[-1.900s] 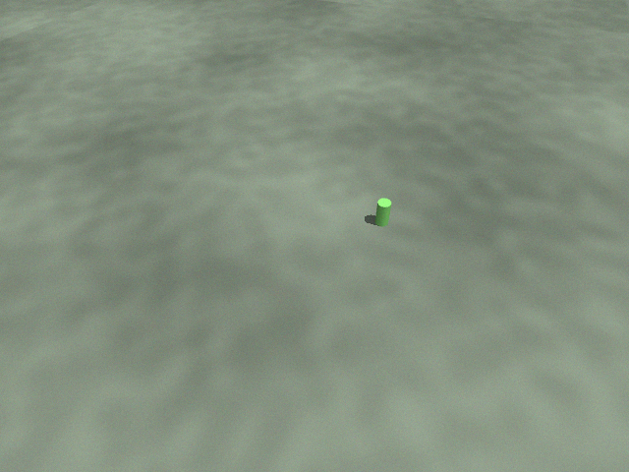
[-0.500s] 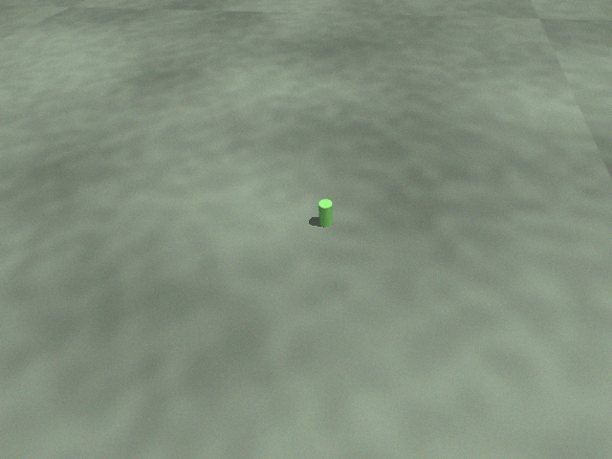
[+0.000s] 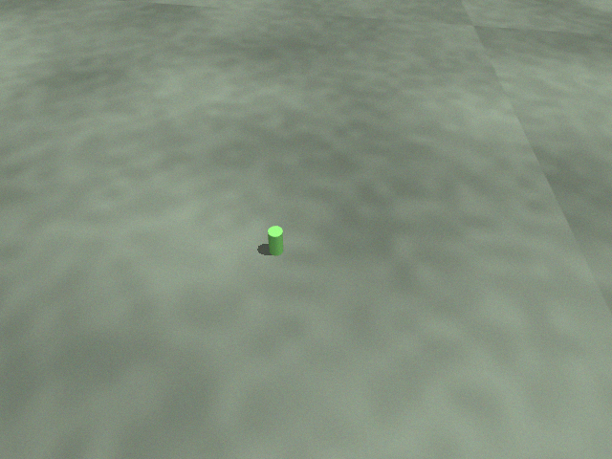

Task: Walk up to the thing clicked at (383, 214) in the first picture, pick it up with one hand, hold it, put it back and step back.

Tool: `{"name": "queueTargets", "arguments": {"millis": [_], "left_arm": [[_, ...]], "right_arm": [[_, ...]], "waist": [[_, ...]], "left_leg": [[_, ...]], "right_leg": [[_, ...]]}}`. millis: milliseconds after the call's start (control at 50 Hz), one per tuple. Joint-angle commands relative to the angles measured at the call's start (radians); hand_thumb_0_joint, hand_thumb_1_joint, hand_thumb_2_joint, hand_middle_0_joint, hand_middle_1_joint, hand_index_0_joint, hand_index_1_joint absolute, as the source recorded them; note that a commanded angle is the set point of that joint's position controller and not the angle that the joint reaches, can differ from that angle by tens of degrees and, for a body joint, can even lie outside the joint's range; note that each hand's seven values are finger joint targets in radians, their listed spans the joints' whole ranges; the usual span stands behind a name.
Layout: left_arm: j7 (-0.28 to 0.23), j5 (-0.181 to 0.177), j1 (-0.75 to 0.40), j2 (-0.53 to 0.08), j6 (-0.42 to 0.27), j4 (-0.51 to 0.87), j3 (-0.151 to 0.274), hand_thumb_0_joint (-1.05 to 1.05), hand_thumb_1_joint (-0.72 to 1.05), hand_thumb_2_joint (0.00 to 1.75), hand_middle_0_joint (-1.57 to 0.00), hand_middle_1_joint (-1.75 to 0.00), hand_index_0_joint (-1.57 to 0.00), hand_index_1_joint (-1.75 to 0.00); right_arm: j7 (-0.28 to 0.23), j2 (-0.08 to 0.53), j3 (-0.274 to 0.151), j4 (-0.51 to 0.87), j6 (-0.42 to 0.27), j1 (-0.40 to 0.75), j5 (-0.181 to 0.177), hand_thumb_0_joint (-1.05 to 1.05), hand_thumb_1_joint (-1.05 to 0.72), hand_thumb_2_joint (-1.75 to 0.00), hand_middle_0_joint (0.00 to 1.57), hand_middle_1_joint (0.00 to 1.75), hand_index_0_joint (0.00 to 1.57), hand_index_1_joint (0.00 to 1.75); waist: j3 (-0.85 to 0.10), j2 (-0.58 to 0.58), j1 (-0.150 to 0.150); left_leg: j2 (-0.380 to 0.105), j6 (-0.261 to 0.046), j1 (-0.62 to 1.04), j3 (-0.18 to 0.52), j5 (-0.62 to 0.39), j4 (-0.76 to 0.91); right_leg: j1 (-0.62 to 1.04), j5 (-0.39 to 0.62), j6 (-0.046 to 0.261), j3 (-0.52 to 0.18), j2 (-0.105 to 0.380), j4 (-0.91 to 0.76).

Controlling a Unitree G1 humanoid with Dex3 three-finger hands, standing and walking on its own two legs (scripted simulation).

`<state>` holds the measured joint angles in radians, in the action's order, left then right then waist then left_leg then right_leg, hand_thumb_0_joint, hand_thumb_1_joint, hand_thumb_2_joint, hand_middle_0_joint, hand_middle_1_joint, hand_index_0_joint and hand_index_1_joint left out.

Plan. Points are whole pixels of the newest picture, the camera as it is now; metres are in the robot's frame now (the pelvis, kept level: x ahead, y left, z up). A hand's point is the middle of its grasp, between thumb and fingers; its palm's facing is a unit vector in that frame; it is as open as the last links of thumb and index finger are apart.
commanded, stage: walk up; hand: left
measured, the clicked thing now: (275, 241) +1.06 +0.12 -0.69
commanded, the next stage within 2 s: none
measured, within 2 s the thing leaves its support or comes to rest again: neither
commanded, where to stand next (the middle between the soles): +0.67 -0.03 m, yaw -4 degrees
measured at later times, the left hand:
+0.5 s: hand (182, 347) +0.32 +0.22 -0.10, palm faces -0.11 -0.91 -0.40, open 7.4 cm
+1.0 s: hand (185, 267) +0.50 +0.26 -0.12, palm faces -0.18 -0.92 -0.36, open 7.4 cm
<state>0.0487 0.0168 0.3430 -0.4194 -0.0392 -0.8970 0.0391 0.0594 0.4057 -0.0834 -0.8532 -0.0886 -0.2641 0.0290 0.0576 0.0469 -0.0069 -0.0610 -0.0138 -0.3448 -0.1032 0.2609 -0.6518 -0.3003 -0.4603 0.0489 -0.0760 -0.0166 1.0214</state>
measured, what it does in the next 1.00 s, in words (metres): walks ahead: right foot, then left foot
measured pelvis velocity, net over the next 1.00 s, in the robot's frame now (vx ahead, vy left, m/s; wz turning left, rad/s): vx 0.40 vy -0.01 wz -0.11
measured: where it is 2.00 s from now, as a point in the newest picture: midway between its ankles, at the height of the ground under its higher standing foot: (311, 337)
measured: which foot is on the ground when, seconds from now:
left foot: down 0.00-0.32, up 0.34-0.68, down 0.70-1.00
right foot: up 0.00-0.28, down 0.30-0.72, up 0.74-1.00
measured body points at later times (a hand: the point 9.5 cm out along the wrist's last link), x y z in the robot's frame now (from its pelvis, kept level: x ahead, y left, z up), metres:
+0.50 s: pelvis +0.21 -0.04 +0.01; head +0.22 -0.07 +0.46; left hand +0.33 +0.27 -0.07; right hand +0.24 -0.37 -0.12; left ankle +0.24 +0.11 -0.66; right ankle +0.24 -0.16 -0.72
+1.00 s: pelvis +0.40 -0.01 +0.01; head +0.41 -0.01 +0.46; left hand +0.51 +0.30 -0.10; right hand +0.40 -0.34 -0.09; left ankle +0.42 +0.11 -0.72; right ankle +0.48 -0.16 -0.69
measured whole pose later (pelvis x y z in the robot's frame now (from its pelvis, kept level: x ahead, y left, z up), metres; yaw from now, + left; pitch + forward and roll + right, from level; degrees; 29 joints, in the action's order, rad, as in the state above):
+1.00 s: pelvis +0.40 -0.01 +0.01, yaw -6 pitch -3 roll +1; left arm 0.07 0.01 0.29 -0.43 -0.05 -0.89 0.05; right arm 0.06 0.42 -0.05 -0.83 -0.07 -0.36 0.01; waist 0.07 0.03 -0.03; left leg -0.04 -0.02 -0.19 -0.11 0.28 -0.52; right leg -0.48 -0.30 0.02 0.03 0.09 0.78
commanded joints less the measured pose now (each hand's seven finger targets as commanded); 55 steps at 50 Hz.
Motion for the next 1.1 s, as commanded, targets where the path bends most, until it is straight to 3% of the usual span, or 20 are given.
{"name": "queueTargets", "arguments": {"millis": [0,80,200,260,280,300,320,360,420,580,660,680,700,720,760,820,920,1040,1060,1080], "left_arm": [[-0.012,-0.02,0.012,-0.229,-0.049,0.081,0.064,0.0,0.9,0.9,-0.2,-0.3,-0.2,-0.3],[0.019,-0.02,-0.056,-0.179,-0.037,0.104,0.057,0.0,0.9,0.9,-0.2,-0.3,-0.2,-0.3],[0.034,-0.008,-0.143,-0.168,-0.036,0.117,0.066,0.0,0.9,0.9,-0.2,-0.3,-0.2,-0.3],[0.014,-0.008,0.041,-0.23,-0.047,0.054,0.1,0.0,0.9,0.9,-0.2,-0.3,-0.2,-0.3],[-0.002,-0.002,0.144,-0.311,-0.055,0.049,0.131,0.0,0.9,0.9,-0.2,-0.3,-0.2,-0.3],[-0.011,-0.011,0.13,-0.387,-0.062,0.08,0.134,0.0,0.9,0.9,-0.2,-0.3,-0.2,-0.3],[-0.011,-0.025,0.074,-0.374,-0.059,0.093,0.124,0.0,0.9,0.9,-0.2,-0.3,-0.2,-0.3],[-0.021,-0.038,-0.003,-0.313,-0.06,0.109,0.11,0.0,0.9,0.9,-0.2,-0.3,-0.2,-0.3],[-0.021,-0.028,-0.051,-0.266,-0.066,0.118,0.089,0.0,0.9,0.9,-0.2,-0.3,-0.2,-0.3],[-0.016,-0.01,-0.033,-0.287,-0.076,0.141,0.093,0.0,0.9,0.9,-0.2,-0.3,-0.2,-0.3],[-0.017,-0.005,-0.05,-0.236,-0.067,0.142,0.063,0.0,0.9,0.9,-0.2,-0.3,-0.2,-0.3],[-0.018,-0.008,-0.017,-0.184,-0.065,0.143,0.046,0.0,0.9,0.9,-0.2,-0.3,-0.2,-0.3],[-0.02,-0.022,0.009,-0.138,-0.063,0.145,0.034,0.0,0.9,0.9,-0.2,-0.3,-0.2,-0.3],[-0.039,-0.012,-0.008,-0.247,-0.055,0.123,0.058,0.0,0.9,0.9,-0.2,-0.3,-0.2,-0.3],[-0.034,-0.02,0.008,-0.245,-0.055,0.086,0.055,0.0,0.9,0.9,-0.2,-0.3,-0.2,-0.3],[-0.013,-0.019,0.057,-0.224,-0.05,0.048,0.058,0.0,0.9,0.9,-0.2,-0.3,-0.2,-0.3],[0.008,-0.006,-0.035,-0.193,-0.039,0.082,0.064,0.0,0.9,0.9,-0.2,-0.3,-0.2,-0.3],[-0.002,-0.004,0.025,-0.188,-0.059,0.04,0.084,0.0,0.9,0.9,-0.2,-0.3,-0.2,-0.3],[-0.011,-0.003,0.081,-0.215,-0.065,0.026,0.095,0.0,0.9,0.9,-0.2,-0.3,-0.2,-0.3],[-0.023,0.003,0.151,-0.284,-0.073,0.026,0.12,0.0,0.9,0.9,-0.2,-0.3,-0.2,-0.3]], "right_arm": [[-0.026,0.269,-0.06,0.073,-0.028,-0.045,-0.026,0.0,-0.9,-0.9,0.2,0.3,0.2,0.3],[-0.026,0.273,-0.053,0.076,-0.033,-0.058,-0.013,0.0,-0.9,-0.9,0.2,0.3,0.2,0.3],[-0.023,0.286,-0.054,0.091,-0.012,-0.062,-0.02,0.0,-0.9,-0.9,0.2,0.3,0.2,0.3],[-0.024,0.221,-0.025,0.106,0.0,-0.064,-0.019,0.0,-0.9,-0.9,0.2,0.3,0.2,0.3],[-0.024,0.158,-0.001,0.12,0.0,-0.113,-0.022,0.0,-0.9,-0.9,0.2,0.3,0.2,0.3],[-0.026,0.174,0.0,0.123,0.007,-0.129,-0.03,0.0,-0.9,-0.9,0.2,0.3,0.2,0.3],[-0.037,0.261,-0.026,0.104,0.018,-0.063,-0.019,0.0,-0.9,-0.9,0.2,0.3,0.2,0.3],[-0.035,0.241,-0.02,0.075,0.018,-0.074,-0.033,0.0,-0.9,-0.9,0.2,0.3,0.2,0.3],[-0.014,0.223,-0.024,0.035,0.028,-0.141,-0.024,0.0,-0.9,-0.9,0.2,0.3,0.2,0.3],[0.018,0.193,-0.039,0.081,0.012,0.013,-0.007,0.0,-0.9,-0.9,0.2,0.3,0.2,0.3],[0.004,0.233,-0.067,0.026,-0.006,-0.145,-0.003,0.0,-0.9,-0.9,0.2,0.3,0.2,0.3],[-0.006,0.286,-0.084,0.012,-0.013,-0.225,0.002,0.0,-0.9,-0.9,0.2,0.3,0.2,0.3],[-0.013,0.365,-0.098,0.039,-0.018,-0.248,0.004,0.0,-0.9,-0.9,0.2,0.3,0.2,0.3],[-0.01,0.384,-0.1,0.056,-0.013,-0.2,-0.028,0.0,-0.9,-0.9,0.2,0.3,0.2,0.3],[-0.02,0.303,-0.071,0.076,-0.009,-0.112,-0.032,0.0,-0.9,-0.9,0.2,0.3,0.2,0.3],[-0.022,0.274,-0.051,0.079,-0.011,-0.059,-0.027,0.0,-0.9,-0.9,0.2,0.3,0.2,0.3],[-0.016,0.293,-0.051,0.094,-0.009,-0.086,-0.024,0.0,-0.9,-0.9,0.2,0.3,0.2,0.3],[-0.01,0.256,-0.033,0.121,0.013,-0.03,-0.028,0.0,-0.9,-0.9,0.2,0.3,0.2,0.3],[-0.012,0.216,-0.016,0.127,0.015,-0.041,-0.026,0.0,-0.9,-0.9,0.2,0.3,0.2,0.3],[-0.012,0.159,0.005,0.137,0.013,-0.064,-0.026,0.0,-0.9,-0.9,0.2,0.3,0.2,0.3]], "waist": [[0.042,-0.155,-0.009],[0.034,-0.208,-0.014],[-0.018,-0.185,-0.024],[-0.12,0.031,0.092],[-0.185,0.228,0.131],[-0.169,0.255,0.111],[-0.104,0.098,0.104],[-0.025,0.036,0.067],[0.018,0.111,0.007],[0.011,0.095,0.04],[-0.056,-0.046,-0.076],[-0.096,-0.224,-0.112],[-0.083,-0.366,-0.102],[-0.051,-0.232,-0.087],[0.013,-0.12,-0.033],[0.009,-0.225,-0.004],[0.024,-0.231,-0.022],[-0.027,-0.114,0.053],[-0.056,-0.045,0.084],[-0.085,0.162,0.12]], "left_leg": [[-0.273,-0.194,0.241,0.385,0.142,0.416],[-0.238,-0.21,0.197,0.167,-0.176,0.398],[-0.198,-0.16,0.155,0.075,-0.152,0.295],[-0.117,-0.099,0.006,-0.013,-0.176,-0.09],[-0.026,-0.062,-0.153,-0.033,0.027,-0.374],[0.063,-0.022,-0.333,0.03,0.255,-0.514],[-0.011,-0.02,-0.313,0.128,0.257,-0.584],[-0.054,-0.027,-0.31,0.162,0.154,-0.556],[-0.063,-0.01,-0.188,0.126,0.065,-0.407],[-0.046,0.008,-0.082,0.066,-0.041,-0.029],[0.031,-0.023,0.323,0.017,-0.017,0.077],[-0.077,-0.074,0.422,0.201,0.188,0.21],[-0.347,-0.18,0.453,0.701,0.409,0.425],[-0.414,-0.282,0.365,0.788,0.448,0.433],[-0.311,-0.233,0.238,0.519,0.245,0.401],[-0.215,-0.194,0.153,0.29,0.061,0.382],[-0.219,-0.226,0.126,0.251,0.109,0.408],[-0.155,-0.144,-0.032,0.146,0.074,0.175],[-0.107,-0.114,-0.115,0.105,0.103,0.048],[-0.005,-0.069,-0.25,0.019,0.14,-0.243]], "right_leg": [[-0.375,0.11,-0.004,-0.049,0.087,0.101],[-0.268,0.143,-0.047,0.023,0.096,-0.134],[-0.038,0.303,-0.018,0.145,0.045,-0.405],[0.326,0.261,0.014,0.129,0.008,-0.5],[0.469,0.039,0.063,-0.166,0.18,-0.606],[0.484,-0.039,0.185,-0.63,0.417,-0.771],[0.353,-0.022,0.248,-0.641,0.437,-0.754],[0.252,0.188,0.228,-0.391,0.356,-0.718],[0.063,0.256,0.173,-0.172,0.239,-0.729],[0.004,0.064,0.171,-0.106,0.249,-0.724],[-0.189,0.169,0.097,-0.017,0.185,-0.447],[-0.269,0.217,0.06,0.068,0.099,-0.152],[-0.465,-0.025,0.001,0.112,-0.047,0.081],[-0.458,-0.086,0.01,0.01,0.022,0.179],[-0.397,0.035,0.007,-0.035,0.077,0.151],[-0.271,0.103,-0.018,0.044,0.119,-0.037],[-0.224,0.161,-0.036,0.106,0.116,-0.233],[0.151,0.295,-0.021,0.16,0.026,-0.469],[0.277,0.228,-0.003,0.122,0.026,-0.493],[0.387,-0.007,0.054,-0.157,0.199,-0.654]]}}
